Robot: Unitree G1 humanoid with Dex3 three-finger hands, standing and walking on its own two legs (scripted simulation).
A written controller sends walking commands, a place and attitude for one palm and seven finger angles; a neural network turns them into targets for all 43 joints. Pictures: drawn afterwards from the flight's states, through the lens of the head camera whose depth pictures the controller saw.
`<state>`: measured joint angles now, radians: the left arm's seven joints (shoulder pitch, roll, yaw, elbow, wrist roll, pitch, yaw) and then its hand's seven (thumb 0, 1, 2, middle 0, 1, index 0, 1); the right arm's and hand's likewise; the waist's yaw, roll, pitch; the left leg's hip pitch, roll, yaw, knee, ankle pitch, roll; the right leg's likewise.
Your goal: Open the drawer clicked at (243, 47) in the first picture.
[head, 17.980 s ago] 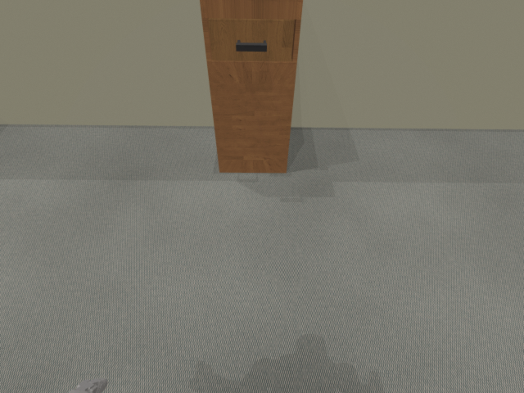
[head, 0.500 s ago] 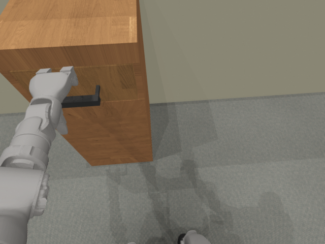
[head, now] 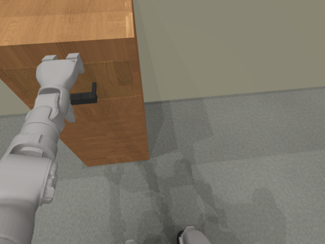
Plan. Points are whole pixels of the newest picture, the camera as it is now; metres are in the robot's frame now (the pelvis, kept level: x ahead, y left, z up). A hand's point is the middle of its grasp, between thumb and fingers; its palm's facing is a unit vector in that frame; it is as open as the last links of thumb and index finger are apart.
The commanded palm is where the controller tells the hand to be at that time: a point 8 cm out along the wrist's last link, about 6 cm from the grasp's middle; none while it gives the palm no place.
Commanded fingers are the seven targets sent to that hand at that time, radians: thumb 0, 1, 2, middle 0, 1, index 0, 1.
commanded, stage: move the hooked fingers above the handle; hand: left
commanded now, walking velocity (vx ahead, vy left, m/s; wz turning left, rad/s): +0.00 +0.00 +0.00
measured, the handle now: (76, 93) +0.55 +0.22 -0.01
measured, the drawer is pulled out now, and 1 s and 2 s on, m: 0.00 0.00 0.00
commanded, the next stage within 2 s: none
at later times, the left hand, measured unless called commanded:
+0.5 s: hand (62, 92) +0.51 +0.23 +0.04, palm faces -0.02 -0.01 -1.00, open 13.5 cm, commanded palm +0.50 +0.22 +0.11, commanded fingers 0.00 -0.50 0.30 -0.30 -1.20 -0.30 -1.20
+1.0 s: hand (62, 92) +0.50 +0.22 +0.05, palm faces -0.04 -0.02 -1.00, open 13.8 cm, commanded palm +0.48 +0.23 +0.11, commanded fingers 0.00 -0.50 0.30 -0.30 -1.20 -0.30 -1.20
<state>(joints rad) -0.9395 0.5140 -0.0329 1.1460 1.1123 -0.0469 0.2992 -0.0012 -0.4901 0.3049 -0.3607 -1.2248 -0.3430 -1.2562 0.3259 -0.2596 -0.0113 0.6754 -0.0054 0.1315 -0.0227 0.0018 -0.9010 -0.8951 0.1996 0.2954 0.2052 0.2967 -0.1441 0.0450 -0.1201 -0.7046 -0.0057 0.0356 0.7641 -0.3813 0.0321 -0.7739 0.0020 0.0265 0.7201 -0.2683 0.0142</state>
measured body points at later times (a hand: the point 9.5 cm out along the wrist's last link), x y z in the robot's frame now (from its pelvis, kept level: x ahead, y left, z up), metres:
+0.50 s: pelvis +0.02 +0.00 +0.00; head +0.12 +0.00 +0.43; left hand +0.50 +0.23 +0.10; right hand +0.02 -0.28 -0.13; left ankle -0.02 +0.10 -0.71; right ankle +0.04 -0.13 -0.71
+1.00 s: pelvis +0.03 -0.01 +0.01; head +0.12 -0.02 +0.45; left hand +0.50 +0.22 +0.11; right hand +0.05 -0.29 -0.13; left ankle -0.02 +0.10 -0.71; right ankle +0.04 -0.13 -0.71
